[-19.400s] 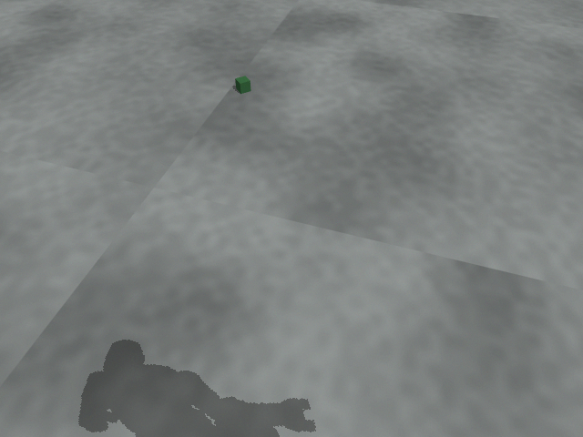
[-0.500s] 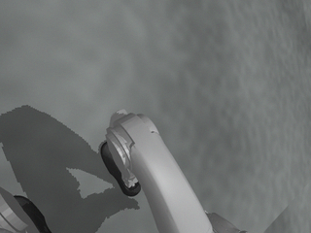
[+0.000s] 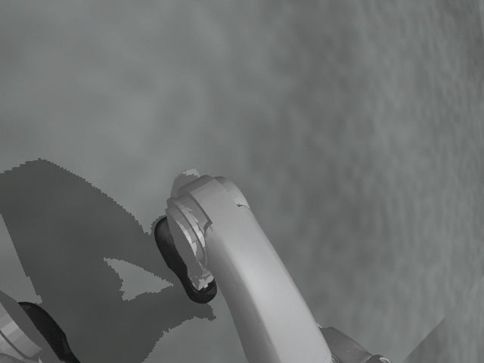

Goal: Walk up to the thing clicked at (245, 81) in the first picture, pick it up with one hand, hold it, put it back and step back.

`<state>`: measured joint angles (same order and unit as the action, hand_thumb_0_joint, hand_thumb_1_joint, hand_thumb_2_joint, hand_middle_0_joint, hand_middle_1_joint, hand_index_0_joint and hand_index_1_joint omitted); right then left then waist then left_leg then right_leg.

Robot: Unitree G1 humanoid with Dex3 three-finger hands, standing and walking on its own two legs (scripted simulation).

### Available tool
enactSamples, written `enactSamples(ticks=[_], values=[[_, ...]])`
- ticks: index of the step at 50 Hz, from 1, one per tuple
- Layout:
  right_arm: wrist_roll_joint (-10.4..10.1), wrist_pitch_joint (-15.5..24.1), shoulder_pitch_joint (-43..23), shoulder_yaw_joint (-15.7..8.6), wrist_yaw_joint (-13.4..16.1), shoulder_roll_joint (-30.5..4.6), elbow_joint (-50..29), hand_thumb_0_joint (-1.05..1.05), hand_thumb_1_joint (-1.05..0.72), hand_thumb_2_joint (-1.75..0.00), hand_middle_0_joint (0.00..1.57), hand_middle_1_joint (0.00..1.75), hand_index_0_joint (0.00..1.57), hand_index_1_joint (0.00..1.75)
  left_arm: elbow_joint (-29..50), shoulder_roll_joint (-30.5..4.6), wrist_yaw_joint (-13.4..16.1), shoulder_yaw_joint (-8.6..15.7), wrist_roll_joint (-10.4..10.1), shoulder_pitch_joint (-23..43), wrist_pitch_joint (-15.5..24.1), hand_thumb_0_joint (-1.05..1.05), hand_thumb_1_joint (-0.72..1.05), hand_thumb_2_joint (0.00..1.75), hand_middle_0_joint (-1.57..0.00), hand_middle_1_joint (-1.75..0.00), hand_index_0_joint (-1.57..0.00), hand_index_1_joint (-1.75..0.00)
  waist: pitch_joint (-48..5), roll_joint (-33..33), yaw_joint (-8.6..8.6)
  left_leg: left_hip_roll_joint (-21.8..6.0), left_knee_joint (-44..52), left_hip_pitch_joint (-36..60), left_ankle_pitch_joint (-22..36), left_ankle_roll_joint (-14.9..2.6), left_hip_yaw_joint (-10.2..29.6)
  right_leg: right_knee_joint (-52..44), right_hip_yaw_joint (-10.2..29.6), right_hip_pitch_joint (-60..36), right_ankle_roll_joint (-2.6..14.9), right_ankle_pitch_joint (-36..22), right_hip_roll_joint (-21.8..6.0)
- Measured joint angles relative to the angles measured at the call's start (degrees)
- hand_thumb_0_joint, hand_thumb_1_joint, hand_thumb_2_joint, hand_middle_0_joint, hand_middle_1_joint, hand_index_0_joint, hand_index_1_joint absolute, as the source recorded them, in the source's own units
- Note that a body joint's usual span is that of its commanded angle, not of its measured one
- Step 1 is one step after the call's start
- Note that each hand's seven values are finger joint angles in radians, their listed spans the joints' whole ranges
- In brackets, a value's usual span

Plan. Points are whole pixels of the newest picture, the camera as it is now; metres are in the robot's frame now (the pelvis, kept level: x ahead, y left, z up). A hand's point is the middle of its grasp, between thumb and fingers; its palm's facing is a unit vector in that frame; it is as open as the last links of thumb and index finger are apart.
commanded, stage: close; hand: left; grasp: from above
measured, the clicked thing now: out of the picture +0.48 +0.37 -0.29
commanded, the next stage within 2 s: settle in 1.80 s
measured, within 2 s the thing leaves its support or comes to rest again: neither
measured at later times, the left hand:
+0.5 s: hand out of the picture +0.47 +0.35 -0.25, palm faces -0.26 -0.34 -0.90, open 12.3 cm
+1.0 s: hand out of the picture +0.47 +0.35 -0.26, palm faces -0.26 -0.34 -0.90, open 10.6 cm
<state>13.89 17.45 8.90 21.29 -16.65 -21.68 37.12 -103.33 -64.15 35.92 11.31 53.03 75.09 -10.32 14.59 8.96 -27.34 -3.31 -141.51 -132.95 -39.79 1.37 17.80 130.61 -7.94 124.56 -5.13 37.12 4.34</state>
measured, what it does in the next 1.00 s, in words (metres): stands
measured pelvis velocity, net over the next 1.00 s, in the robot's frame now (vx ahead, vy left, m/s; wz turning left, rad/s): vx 0.00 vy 0.00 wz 0.00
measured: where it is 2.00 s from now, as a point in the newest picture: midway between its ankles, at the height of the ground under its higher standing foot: (133, 316)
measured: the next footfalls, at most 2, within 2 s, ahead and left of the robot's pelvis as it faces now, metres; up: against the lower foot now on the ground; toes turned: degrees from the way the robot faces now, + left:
none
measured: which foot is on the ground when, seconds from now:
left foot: down 0.00-1.00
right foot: down 0.00-1.00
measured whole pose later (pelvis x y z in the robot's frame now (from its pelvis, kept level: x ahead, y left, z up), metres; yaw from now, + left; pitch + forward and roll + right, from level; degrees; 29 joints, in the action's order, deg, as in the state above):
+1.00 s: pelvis +0.00 +0.00 +0.00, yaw +0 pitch +29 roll -16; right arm 13.7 17.5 9.1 21.4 -16.2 -21.7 37.8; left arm -103.3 -64.1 35.6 11.1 53.3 74.1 -9.5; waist 14.6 8.7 -27.3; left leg -3.3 -141.7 -133.3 -39.7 0.9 17.5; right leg 130.7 -7.8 124.6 -5.0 37.1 4.2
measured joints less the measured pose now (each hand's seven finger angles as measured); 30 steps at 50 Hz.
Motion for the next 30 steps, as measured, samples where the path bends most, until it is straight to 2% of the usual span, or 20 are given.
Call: enactSamples(ticks=[8,18,30], values=[[-0.1,0.1,0.0,0.0,0.3,0.0,0.3,0.01,-0.93,-0.91,0.19,0.29,0.20,0.30,0.6,0.6,-0.9,-0.9,0.0,-0.3,0.2,0.00,-0.42,0.90,-0.18,-0.95,-0.18,-0.95,-0.3,-0.3,0.00,0.0,0.1,0.1,0.1,0.11,-0.1,0.1,0.1,0.1,0.08,-0.1,-0.1],[-0.2,0.4,0.0,0.0,0.5,0.0,0.4,0.01,-0.92,-0.91,0.19,0.29,0.20,0.30,0.4,0.5,-1.0,0.2,0.2,-1.2,0.7,0.00,-0.30,0.81,-0.26,-0.88,-0.27,-0.88,0.2,-0.3,0.11,-0.2,-0.1,0.0,0.3,0.04,-0.2,0.3,0.2,0.4,0.05,-0.5,0.1],[-0.1,0.5,0.0,-0.1,0.7,0.2,0.7,0.00,-0.91,-0.91,0.19,0.29,0.20,0.30,0.4,0.4,-0.7,-0.1,0.2,-0.7,1.1,0.00,-0.16,0.70,-0.36,-0.78,-0.37,-0.77,0.2,-0.1,0.19,-0.1,-0.2,0.0,0.2,-0.03,-0.2,0.3,0.2,0.2,-0.03,-0.2,0.0]])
